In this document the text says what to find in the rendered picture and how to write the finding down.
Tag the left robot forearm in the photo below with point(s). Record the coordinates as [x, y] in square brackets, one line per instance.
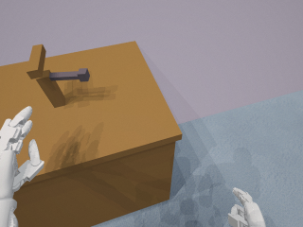
[7, 207]

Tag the counter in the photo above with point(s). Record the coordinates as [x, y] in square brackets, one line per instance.
[107, 143]

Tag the tap lever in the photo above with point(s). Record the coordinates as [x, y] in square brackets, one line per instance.
[83, 75]

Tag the left robot hand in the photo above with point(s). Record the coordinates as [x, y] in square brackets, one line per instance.
[12, 135]

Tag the right robot hand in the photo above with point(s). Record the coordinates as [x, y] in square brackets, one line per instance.
[249, 215]

